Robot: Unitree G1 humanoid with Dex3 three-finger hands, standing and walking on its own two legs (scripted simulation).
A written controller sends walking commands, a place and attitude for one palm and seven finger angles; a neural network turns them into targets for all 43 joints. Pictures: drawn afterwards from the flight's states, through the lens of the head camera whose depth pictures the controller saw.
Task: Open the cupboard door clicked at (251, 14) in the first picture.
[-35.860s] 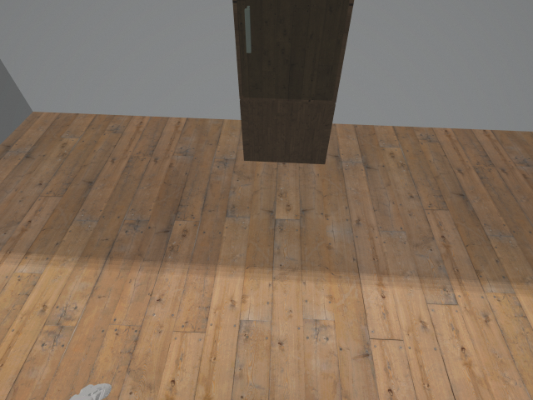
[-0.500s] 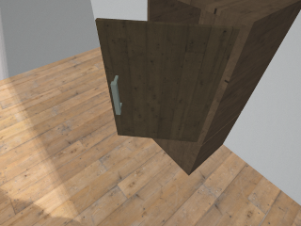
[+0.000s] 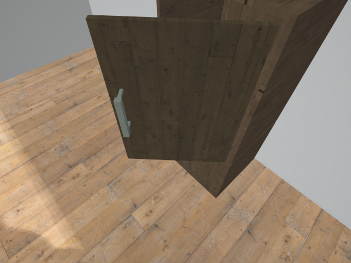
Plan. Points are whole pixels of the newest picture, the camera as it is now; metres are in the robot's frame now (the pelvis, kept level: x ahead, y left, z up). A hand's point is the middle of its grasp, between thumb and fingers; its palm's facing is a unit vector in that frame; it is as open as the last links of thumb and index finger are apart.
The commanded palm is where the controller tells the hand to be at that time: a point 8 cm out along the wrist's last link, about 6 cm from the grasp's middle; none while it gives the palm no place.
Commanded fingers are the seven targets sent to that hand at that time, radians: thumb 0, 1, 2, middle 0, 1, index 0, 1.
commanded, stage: come to a stop and stand still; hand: left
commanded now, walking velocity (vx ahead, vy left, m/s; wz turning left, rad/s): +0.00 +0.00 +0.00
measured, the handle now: (123, 114) +0.53 +0.18 -0.02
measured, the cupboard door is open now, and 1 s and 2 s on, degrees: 45 45 45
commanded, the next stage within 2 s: look again from close up in 0.76 s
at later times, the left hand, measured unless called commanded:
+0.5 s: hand out of the picture +0.00 +0.19 -0.16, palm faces +0.01 -0.97 -0.25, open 7.3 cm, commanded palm none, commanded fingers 0.00 0.90 0.90 -0.20 -0.30 -0.20 -0.30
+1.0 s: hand out of the picture +0.06 +0.22 -0.14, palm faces +0.02 -0.95 -0.31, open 7.4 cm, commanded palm none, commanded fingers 0.00 0.90 0.90 -0.20 -0.30 -0.20 -0.30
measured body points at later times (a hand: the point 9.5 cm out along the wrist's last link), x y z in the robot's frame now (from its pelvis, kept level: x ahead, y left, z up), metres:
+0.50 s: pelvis -0.01 -0.01 +0.01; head -0.01 -0.02 +0.46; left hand +0.00 +0.24 -0.14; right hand +0.01 -0.25 -0.15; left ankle -0.04 +0.09 -0.73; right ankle +0.04 -0.12 -0.73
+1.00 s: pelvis -0.02 -0.02 +0.02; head -0.02 -0.02 +0.47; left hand +0.06 +0.27 -0.11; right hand +0.05 -0.30 -0.12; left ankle -0.04 +0.09 -0.73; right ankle +0.04 -0.12 -0.73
